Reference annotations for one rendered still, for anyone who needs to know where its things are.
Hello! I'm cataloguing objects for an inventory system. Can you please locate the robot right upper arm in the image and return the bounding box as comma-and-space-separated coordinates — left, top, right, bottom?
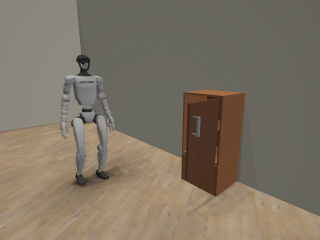
63, 75, 75, 102

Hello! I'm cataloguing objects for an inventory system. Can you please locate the robot head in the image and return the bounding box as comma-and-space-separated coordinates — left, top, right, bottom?
76, 54, 92, 77

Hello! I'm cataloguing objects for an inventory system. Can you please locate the handle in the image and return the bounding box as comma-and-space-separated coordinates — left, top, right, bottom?
192, 116, 201, 137

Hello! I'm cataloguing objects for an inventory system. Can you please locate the right robot hand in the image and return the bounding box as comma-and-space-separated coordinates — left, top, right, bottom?
60, 121, 70, 139

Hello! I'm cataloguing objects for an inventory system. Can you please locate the robot left upper arm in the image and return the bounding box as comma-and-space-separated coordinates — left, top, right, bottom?
94, 75, 105, 100

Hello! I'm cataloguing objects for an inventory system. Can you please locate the cupboard door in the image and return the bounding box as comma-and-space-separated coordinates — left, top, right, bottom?
185, 98, 220, 180

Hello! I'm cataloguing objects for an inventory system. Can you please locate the robot left forearm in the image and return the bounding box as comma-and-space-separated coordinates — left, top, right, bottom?
100, 96, 111, 117

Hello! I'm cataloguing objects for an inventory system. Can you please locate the left robot hand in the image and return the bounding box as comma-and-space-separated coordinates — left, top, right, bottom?
106, 115, 115, 131

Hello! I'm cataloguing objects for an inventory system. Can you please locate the robot right forearm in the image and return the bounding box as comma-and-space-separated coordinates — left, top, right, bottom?
60, 95, 69, 122

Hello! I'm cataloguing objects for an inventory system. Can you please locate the robot right thigh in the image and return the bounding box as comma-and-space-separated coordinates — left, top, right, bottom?
71, 116, 87, 158

